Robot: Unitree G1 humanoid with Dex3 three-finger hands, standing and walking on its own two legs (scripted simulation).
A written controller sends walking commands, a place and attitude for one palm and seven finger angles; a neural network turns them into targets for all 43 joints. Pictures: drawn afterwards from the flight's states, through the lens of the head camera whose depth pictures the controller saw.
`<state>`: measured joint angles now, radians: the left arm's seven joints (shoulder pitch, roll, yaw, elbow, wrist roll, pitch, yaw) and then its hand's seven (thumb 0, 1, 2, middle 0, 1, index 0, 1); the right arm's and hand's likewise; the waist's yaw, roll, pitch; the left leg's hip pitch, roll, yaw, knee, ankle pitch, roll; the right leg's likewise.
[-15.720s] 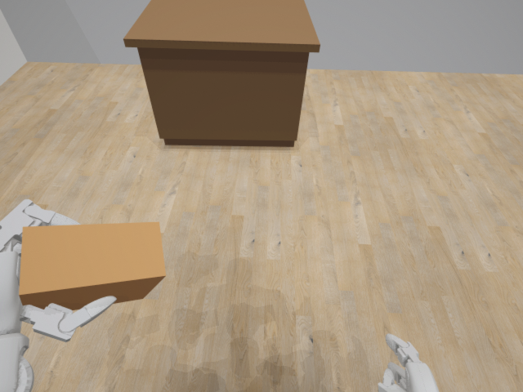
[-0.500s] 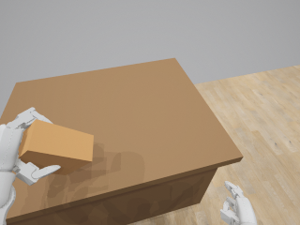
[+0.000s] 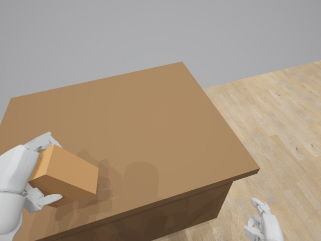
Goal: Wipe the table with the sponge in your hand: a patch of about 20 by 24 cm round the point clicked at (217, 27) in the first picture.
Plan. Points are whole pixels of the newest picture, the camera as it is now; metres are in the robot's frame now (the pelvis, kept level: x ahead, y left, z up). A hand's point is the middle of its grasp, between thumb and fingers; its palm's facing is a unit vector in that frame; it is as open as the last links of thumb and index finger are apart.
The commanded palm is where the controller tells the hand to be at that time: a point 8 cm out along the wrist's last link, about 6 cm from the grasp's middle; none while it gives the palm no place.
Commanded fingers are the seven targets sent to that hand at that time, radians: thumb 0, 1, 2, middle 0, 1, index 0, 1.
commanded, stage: turn the palm down, sponge in hand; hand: left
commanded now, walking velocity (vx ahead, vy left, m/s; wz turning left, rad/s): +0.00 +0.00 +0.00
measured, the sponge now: (63, 182) +0.21 +0.26 +0.08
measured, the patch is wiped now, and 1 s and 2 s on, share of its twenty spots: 0.00 0.00 0.00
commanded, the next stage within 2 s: move the sponge above the wiping area in 1.18 s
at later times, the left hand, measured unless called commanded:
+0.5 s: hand (43, 169) +0.22 +0.30 +0.11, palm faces +0.08 -0.20 -0.98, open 10.7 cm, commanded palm +0.19 +0.30 +0.17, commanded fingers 0.00 0.10 1.30 -1.20 -1.60 -1.20 -1.60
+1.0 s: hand (42, 166) +0.22 +0.31 +0.10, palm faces +0.02 -0.08 -1.00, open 10.7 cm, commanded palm +0.19 +0.30 +0.16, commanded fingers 0.00 0.10 1.30 -1.20 -1.60 -1.20 -1.60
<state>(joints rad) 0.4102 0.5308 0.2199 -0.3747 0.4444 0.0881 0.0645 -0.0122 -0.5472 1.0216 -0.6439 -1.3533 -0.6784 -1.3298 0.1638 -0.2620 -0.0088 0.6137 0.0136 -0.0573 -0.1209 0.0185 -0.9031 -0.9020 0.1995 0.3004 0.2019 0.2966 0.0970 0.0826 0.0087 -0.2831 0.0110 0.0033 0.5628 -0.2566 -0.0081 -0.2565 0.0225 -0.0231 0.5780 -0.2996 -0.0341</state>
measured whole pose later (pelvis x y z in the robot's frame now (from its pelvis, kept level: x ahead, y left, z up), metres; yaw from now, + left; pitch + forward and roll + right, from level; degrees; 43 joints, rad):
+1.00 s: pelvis +0.00 +0.02 +0.01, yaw -1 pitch -4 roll +0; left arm 0.16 0.48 -0.03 -0.16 0.91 0.32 0.01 -0.01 -0.55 1.02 -0.65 -1.34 -0.68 -1.32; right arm 0.02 -0.26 0.02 0.71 0.02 0.02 -0.06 0.02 -0.90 -0.90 0.20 0.30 0.20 0.30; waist 0.14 0.11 0.03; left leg -0.14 -0.02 0.03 0.38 -0.17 0.02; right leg -0.12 0.00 0.00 0.40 -0.21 -0.01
